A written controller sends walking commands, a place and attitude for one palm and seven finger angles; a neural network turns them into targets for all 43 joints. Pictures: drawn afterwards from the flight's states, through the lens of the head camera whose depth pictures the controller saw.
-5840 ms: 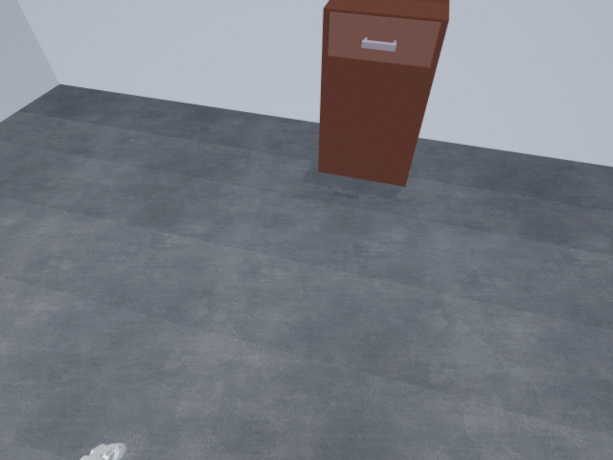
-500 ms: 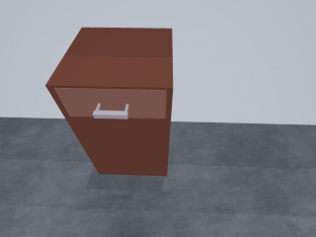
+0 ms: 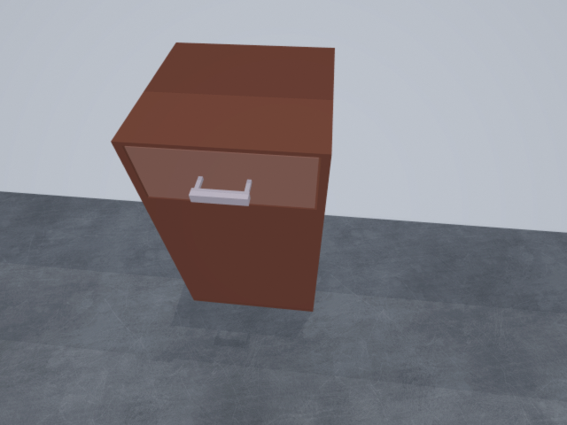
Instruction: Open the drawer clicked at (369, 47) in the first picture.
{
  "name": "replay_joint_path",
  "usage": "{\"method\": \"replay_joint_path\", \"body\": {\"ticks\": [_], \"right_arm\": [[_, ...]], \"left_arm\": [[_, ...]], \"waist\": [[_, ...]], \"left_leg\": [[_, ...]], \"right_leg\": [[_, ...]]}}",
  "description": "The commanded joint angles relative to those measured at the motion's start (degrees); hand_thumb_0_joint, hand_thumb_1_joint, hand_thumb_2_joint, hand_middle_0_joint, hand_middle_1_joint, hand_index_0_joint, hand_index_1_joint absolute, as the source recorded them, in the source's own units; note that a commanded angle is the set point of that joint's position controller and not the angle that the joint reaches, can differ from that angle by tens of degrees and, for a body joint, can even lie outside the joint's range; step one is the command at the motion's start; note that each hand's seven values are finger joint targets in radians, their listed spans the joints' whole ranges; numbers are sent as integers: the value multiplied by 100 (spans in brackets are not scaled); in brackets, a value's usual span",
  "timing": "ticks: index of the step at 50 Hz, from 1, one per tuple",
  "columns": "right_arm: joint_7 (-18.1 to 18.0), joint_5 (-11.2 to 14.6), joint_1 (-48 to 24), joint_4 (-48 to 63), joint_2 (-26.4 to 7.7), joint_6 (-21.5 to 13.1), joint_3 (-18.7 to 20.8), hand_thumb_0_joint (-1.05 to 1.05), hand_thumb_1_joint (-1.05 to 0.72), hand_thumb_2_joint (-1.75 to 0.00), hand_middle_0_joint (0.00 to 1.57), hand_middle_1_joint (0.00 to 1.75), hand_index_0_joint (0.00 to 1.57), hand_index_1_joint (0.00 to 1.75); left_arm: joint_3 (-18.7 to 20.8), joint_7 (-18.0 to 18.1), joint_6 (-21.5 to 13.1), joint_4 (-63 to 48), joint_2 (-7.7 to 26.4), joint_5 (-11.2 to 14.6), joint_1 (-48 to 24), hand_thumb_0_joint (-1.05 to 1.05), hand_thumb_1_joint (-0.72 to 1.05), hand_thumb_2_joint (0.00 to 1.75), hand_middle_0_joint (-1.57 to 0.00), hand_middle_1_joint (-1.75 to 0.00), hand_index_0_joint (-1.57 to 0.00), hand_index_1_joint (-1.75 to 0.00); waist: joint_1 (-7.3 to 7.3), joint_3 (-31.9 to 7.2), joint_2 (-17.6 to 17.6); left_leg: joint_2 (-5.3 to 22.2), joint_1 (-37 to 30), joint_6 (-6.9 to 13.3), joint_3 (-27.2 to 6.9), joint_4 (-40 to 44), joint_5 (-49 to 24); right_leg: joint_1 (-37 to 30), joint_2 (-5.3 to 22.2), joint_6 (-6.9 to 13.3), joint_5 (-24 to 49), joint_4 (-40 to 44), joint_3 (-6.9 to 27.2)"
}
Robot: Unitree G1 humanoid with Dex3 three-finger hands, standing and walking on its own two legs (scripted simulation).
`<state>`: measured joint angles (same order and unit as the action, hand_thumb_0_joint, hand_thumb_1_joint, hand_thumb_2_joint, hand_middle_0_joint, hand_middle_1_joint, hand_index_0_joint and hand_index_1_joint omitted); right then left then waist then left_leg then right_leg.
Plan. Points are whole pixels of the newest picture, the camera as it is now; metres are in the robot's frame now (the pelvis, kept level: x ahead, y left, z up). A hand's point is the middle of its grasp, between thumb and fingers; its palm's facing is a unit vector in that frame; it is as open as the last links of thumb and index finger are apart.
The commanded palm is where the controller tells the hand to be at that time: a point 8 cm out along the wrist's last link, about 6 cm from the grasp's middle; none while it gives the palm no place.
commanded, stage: come to a stop and stand still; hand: left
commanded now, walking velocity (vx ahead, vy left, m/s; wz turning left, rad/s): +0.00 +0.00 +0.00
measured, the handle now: (222, 189) +0.57 +0.20 -0.08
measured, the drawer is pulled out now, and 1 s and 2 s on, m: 0.00 0.00 0.00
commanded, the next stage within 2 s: look again from close up in 0.42 s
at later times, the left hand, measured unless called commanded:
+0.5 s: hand out of the picture +0.02 +0.20 -0.17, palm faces +0.02 -0.98 -0.19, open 7.3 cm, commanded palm none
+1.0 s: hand out of the picture +0.02 +0.20 -0.17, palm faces -0.01 -0.98 -0.22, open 7.3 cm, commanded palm none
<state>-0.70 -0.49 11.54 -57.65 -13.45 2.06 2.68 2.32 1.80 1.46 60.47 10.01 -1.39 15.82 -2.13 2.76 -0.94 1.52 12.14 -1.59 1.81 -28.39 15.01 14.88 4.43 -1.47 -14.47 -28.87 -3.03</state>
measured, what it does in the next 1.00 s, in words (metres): stands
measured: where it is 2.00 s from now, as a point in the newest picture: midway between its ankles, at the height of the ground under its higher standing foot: outside the picture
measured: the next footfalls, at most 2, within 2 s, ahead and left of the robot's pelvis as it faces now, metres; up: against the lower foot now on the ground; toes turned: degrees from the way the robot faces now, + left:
none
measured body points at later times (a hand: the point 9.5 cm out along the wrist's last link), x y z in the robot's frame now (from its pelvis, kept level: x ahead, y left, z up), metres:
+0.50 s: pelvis +0.01 +0.02 +0.01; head +0.02 +0.03 +0.45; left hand +0.02 +0.25 -0.16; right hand +0.02 -0.21 -0.15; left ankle -0.02 +0.14 -0.74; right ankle -0.01 -0.11 -0.74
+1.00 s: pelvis +0.01 +0.02 +0.00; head +0.02 +0.01 +0.45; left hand +0.03 +0.25 -0.15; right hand +0.00 -0.19 -0.17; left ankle -0.02 +0.14 -0.74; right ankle -0.01 -0.11 -0.74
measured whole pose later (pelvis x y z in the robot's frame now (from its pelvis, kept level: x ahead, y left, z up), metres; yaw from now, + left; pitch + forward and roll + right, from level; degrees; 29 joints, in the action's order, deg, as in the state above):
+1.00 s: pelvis +0.01 +0.02 +0.00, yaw -1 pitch -1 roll +0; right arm -1.6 -0.9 17.7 -61.9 -8.9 -0.9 -1.1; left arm -0.6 1.8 -0.4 63.0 8.5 -0.5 15.2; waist 0.3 1.7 -1.7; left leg 0.6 9.4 0.4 3.7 -28.4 18.3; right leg 12.5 2.7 -1.3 -17.0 -30.2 -1.2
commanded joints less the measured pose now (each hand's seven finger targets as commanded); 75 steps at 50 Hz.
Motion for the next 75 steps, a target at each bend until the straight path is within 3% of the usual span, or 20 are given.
{"method": "replay_joint_path", "body": {"ticks": [1, 4, 8, 12, 25, 26, 27, 30, 33, 41, 54, 55, 56, 57, 58, 59, 61, 67, 70, 75], "right_arm": [[-22, -74, 363, 192, -848, -152, 66, 0, -90, -90, 20, 30, 20, 30], [-129, -64, -35, 84, -493, -216, -50, 0, -90, -90, 20, 30, 20, 30], [-148, -5, -29, -30, -380, -242, -94, 0, -90, -90, 20, 30, 20, 30], [-128, 20, 273, -219, -215, -261, -96, 0, -90, -90, 20, 30, 20, 30], [-159, -9, 581, -606, -109, -335, -231, 0, -90, -90, 20, 30, 20, 30], [-81, 51, 115, -183, -303, -421, -185, 0, -90, -90, 20, 30, 20, 30], [-55, 2, 573, -65, -47, -366, -198, 0, -90, -90, 20, 30, 20, 30], [-17, -60, 817, 13, -125, -401, -251, 0, -90, -90, 20, 30, 20, 30], [-81, -63, 965, 28, -218, -445, -275, 0, -90, -90, 20, 30, 20, 30], [-97, -39, 947, -100, -139, -385, -275, 0, -90, -90, 20, 30, 20, 30], [-133, -33, 953, -366, -51, -410, -267, 0, -90, -90, 20, 30, 20, 30], [-83, 47, 287, 29, -319, -396, -163, 0, -90, -90, 20, 30, 20, 30], [-358, 308, 326, 1836, -1096, -1278, -158, 0, -90, -90, 20, 30, 20, 30], [-599, 221, -19, 1553, -659, -1787, -78, 0, -90, -90, 20, 30, 20, 30], [-597, 391, -131, 1508, -383, -1973, 17, 0, -90, -90, 20, 30, 20, 30], [-562, 351, -143, 1489, -415, -2026, -53, 0, -90, -90, 20, 30, 20, 30], [-472, 47, -323, 1910, -778, -1916, 6, 0, -90, -90, 20, 30, 20, 30], [88, -313, -913, 3128, -682, -786, 212, 0, -90, -90, 20, 30, 20, 30], [242, -245, -1188, 3454, -578, -427, 134, 0, -90, -90, 20, 30, 20, 30], [211, -443, -1102, 3638, -433, -154, 136, 0, -90, -90, 20, 30, 20, 30]], "left_arm": [[76, 8, -23, -358, 360, 27, 57, 0, 90, 90, -20, -30, -20, -30], [7, -28, 13, -107, 409, 14, -11, 0, 90, 90, -20, -30, -20, -30], [-81, -38, -109, 173, 459, 43, 360, 0, 90, 90, -20, -30, -20, -30], [-103, -5, -215, 246, 573, 58, 81, 0, 90, 90, -20, -30, -20, -30], [-129, 21, -173, 374, 439, 96, 121, 0, 90, 90, -20, -30, -20, -30], [-175, 274, -351, 485, 596, 15, 651, 0, 90, 90, -20, -30, -20, -30], [-143, 214, -418, 207, 802, 53, 353, 0, 90, 90, -20, -30, -20, -30], [-184, 74, -374, -16, 639, 73, 64, 0, 90, 90, -20, -30, -20, -30], [-205, 47, -308, 19, 531, 80, 194, 0, 90, 90, -20, -30, -20, -30], [-192, 17, -229, 26, 466, 89, 217, 0, 90, 90, -20, -30, -20, -30], [-146, 13, -265, 148, 379, 71, 359, 0, 90, 90, -20, -30, -20, -30], [-110, 261, -355, 342, 640, 38, 851, 0, 90, 90, -20, -30, -20, -30], [-261, 295, -1340, -8345, 2344, -836, -3745, 0, 88, 89, -20, -32, -20, -32], [82, 766, -852, -6698, 2059, -944, -1019, 0, 85, 88, -20, -33, -20, -33], [-510, 1067, 56, -6101, 802, -911, 385, 0, 83, 87, -21, -34, -21, -34], [-855, 1074, 162, -6116, 340, -1243, 431, 0, 81, 86, -21, -36, -21, -36], [-450, 1385, 94, -6395, 1173, -2419, 182, 0, 76, 84, -21, -39, -21, -39], [-659, 2002, -138, -5501, 723, -5233, 2386, 0, 62, 78, -22, -48, -22, -48], [-121, 2222, -553, -6049, 1335, -5847, 1921, 0, 55, 75, -22, -53, -22, -53], [410, 2814, -904, -7076, 2017, -6454, 78, 0, 43, 70, -23, -60, -23, -60]], "waist": [[119, -198, -782], [63, 70, -1279], [-24, -140, -367], [240, -266, 682], [141, -9, -11], [-19, 171, 157], [329, -223, 21], [278, -292, -315], [205, -328, -346], [186, 259, 135], [207, -9, 64], [-41, 183, 1219], [489, -2698, -668], [20, -2475, -1694], [187, -1522, -1412], [252, -963, -884], [358, -803, -89], [-393, -668, 1369], [-604, -1161, 1035], [-357, -1890, 312]], "left_leg": [[1523, 130, 757, -1376, 1382, -326], [1139, 219, 870, -1025, 1539, -968], [696, -137, 579, -511, 758, -1747], [460, -464, 257, -297, 594, -1381], [490, -332, 262, -337, 1000, -1359], [528, 62, 110, -102, -230, -1674], [274, 45, 148, -219, 131, -328], [419, 156, 330, -404, 387, -745], [582, 76, 439, -486, 370, -1640], [445, 319, 424, -389, 665, -526], [456, -137, 389, -246, 583, -1074], [547, 456, 165, -104, -690, -1344], [-114, -1079, 458, 5, 248, -2265], [94, -1403, 398, -56, 241, -3236], [126, -642, 196, -168, 413, -2803], [136, -284, 201, -116, 231, -2538], [-78, 407, 265, -259, -193, -1385], [-371, 1894, 187, 30, -874, -309], [-465, 2218, 215, 101, -1103, -232], [-577, 1906, 291, 85, -1882, 25]], "right_leg": [[370, -115, 90, -1022, -564, -51], [283, -38, 87, -930, -1056, 143], [-331, 11, 94, 506, 464, 337], [-393, 304, 231, 1708, 644, 597], [-671, 196, 195, 1114, 861, 428], [-431, 508, 206, 3085, 644, 742], [-605, 629, 385, 2343, 495, 825], [-376, 146, 378, 460, 200, 424], [-498, 30, 348, 502, 5, 239], [-266, 67, 299, 399, 232, 384], [-322, 95, 319, 1010, 282, 451], [-420, 488, 203, 3637, 444, 843], [-799, -163, 417, 3034, -215, 968], [-329, -315, 474, 1377, -519, 426], [313, -432, 384, 206, -617, 105], [523, -410, 321, 355, -464, -25], [977, -476, 408, 369, -371, 73], [1285, -550, 547, -192, -622, 662], [1066, -469, 563, 95, -957, 917], [1917, -364, 533, -522, -1133, 1366]]}}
